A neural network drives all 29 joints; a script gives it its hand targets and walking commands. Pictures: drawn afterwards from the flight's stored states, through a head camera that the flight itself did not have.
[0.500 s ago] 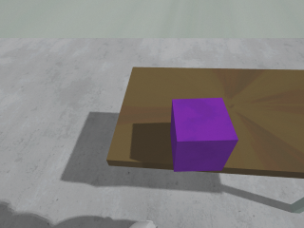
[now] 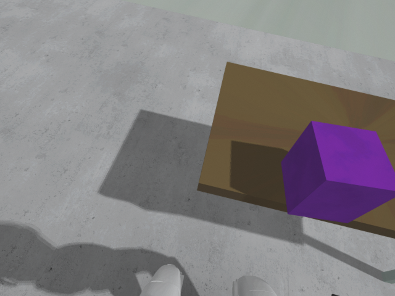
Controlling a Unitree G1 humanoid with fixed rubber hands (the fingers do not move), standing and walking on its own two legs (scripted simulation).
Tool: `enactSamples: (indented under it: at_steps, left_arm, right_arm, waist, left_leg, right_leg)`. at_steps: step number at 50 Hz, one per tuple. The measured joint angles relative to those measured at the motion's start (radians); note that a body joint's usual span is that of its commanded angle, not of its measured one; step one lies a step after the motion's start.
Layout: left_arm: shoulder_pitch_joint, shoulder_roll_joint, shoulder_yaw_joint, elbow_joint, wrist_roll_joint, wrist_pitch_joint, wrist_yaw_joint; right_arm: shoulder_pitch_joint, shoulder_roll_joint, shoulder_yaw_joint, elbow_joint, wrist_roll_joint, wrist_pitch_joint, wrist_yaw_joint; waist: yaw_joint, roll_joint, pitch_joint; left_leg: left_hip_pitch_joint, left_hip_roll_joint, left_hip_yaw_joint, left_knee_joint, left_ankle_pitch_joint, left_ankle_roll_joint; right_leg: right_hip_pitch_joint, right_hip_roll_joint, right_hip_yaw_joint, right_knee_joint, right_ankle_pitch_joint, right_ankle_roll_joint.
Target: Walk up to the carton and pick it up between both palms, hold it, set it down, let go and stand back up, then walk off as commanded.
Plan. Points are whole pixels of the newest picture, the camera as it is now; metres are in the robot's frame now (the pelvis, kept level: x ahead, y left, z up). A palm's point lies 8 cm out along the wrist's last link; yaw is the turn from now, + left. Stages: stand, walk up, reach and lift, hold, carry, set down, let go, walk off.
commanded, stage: walk up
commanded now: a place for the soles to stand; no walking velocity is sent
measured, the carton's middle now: (330, 174) +0.44 -0.33 -0.05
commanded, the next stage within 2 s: none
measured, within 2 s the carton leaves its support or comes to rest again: neither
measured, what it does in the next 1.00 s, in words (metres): steps to the right: right foot, then left foot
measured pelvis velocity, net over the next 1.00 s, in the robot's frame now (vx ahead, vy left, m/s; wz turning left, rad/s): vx -0.06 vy -0.24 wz -0.10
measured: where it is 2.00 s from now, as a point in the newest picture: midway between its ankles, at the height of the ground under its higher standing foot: outside the picture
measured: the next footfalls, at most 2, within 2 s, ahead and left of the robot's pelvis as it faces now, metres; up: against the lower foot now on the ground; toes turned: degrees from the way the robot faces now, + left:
right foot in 0.56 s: +0.04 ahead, -0.19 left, +0.00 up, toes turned +2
left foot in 0.88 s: +0.06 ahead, -0.03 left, +0.00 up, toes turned -10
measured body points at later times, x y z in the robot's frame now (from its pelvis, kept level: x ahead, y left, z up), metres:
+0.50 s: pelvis -0.01 -0.08 +0.03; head +0.03 -0.04 +0.47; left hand +0.03 +0.24 -0.12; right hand +0.09 -0.37 -0.08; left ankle +0.04 +0.10 -0.67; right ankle -0.04 -0.18 -0.64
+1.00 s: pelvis -0.06 -0.24 +0.03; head -0.04 -0.28 +0.48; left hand +0.03 +0.09 -0.06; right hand +0.02 -0.56 -0.11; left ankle +0.02 -0.03 -0.67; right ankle -0.06 -0.33 -0.65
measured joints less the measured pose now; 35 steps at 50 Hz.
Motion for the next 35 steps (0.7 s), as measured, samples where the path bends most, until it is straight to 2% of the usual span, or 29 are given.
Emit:
enactSamples:
  at_steps: [3,6,9,13,20,23,27,28,30,32,35]
  left_arm:
    - [-0.041,0.007,0.000,0.000,0.000,0.009,-0.007]
    - [-0.055,0.007,0.000,0.000,0.000,0.017,-0.020]
    - [-0.043,0.007,0.000,0.000,0.000,0.027,-0.033]
    - [-0.019,0.007,0.000,0.000,0.000,0.036,-0.043]
    - [0.021,0.008,0.000,0.000,0.000,0.036,-0.044]
    - [0.025,0.008,0.000,0.000,0.000,0.035,-0.046]
    - [0.028,0.008,0.000,-0.001,0.000,0.020,-0.059]
    - [0.036,0.007,0.000,-0.001,0.000,0.010,-0.062]
    - [0.058,-0.002,0.000,0.000,0.000,-0.008,-0.068]
    - [0.087,-0.003,0.000,0.000,0.000,-0.010,-0.070]
    - [0.117,-0.004,0.000,0.000,0.000,-0.011,-0.066]
  right_arm:
    - [0.000,0.050,0.000,0.015,0.000,-0.015,0.000]
    - [0.000,0.060,-0.001,0.030,0.000,-0.036,-0.005]
    - [0.000,0.058,-0.001,0.031,0.000,-0.045,-0.032]
    - [0.000,0.048,-0.001,0.031,0.000,-0.051,-0.058]
    - [0.000,0.048,-0.001,0.031,0.000,-0.056,-0.062]
    - [0.000,0.048,-0.001,0.030,0.000,-0.062,-0.062]
    - [-0.002,0.047,-0.001,0.022,0.000,-0.066,-0.062]
    - [-0.006,0.042,-0.001,0.022,0.000,-0.063,-0.062]
    - [-0.010,0.031,-0.001,0.024,0.000,-0.041,-0.062]
    - [-0.010,0.029,-0.001,0.027,0.000,-0.013,-0.062]
    - [-0.009,0.016,-0.001,0.028,0.000,0.004,-0.062]
  waist:
    - [0.000,-0.039,-0.006]
    - [0.000,-0.072,-0.016]
    - [0.000,-0.094,-0.026]
    - [0.001,-0.090,-0.032]
    - [0.001,-0.082,-0.052]
    - [0.001,-0.084,-0.073]
    - [0.002,-0.082,-0.083]
    - [0.001,-0.071,-0.082]
    - [0.002,-0.033,-0.083]
    - [0.002,-0.017,-0.100]
    - [0.002,0.019,-0.119]
  left_leg:
    - [0.003,0.000,0.000,-0.054,0.036,0.000]
    - [0.007,0.000,0.002,-0.143,0.088,0.000]
    - [0.014,0.000,0.006,-0.245,0.148,0.000]
    - [0.023,0.000,0.007,-0.332,0.199,-0.002]
    - [0.040,0.000,0.008,-0.346,0.202,-0.025]
    - [0.041,0.001,0.009,-0.327,0.190,-0.032]
    - [0.040,0.015,0.010,-0.283,0.161,-0.034]
    - [0.040,0.027,0.008,-0.262,0.149,-0.035]
    - [0.022,0.046,0.008,-0.155,0.098,-0.035]
    - [-0.005,0.028,0.009,-0.042,0.049,-0.035]
    - [-0.024,0.023,0.008,0.052,0.089,-0.035]
  right_leg:
    - [-0.013,0.055,0.002,0.078,0.000,0.000]
    - [-0.013,0.084,0.008,0.103,-0.001,0.000]
    - [-0.013,0.091,0.016,0.104,-0.001,0.000]
    - [-0.013,0.094,0.041,0.104,-0.001,0.000]
    - [-0.013,0.094,0.067,0.080,-0.001,0.000]
    - [-0.014,0.094,0.067,0.023,-0.001,0.000]
    - [-0.008,0.087,0.068,-0.178,-0.006,0.000]
    - [0.002,0.093,0.061,-0.219,-0.017,-0.018]
    - [0.004,0.128,0.043,-0.191,-0.022,-0.065]
    - [0.014,0.141,0.035,-0.201,-0.012,-0.074]
    - [0.057,0.168,0.029,-0.316,0.054,-0.069]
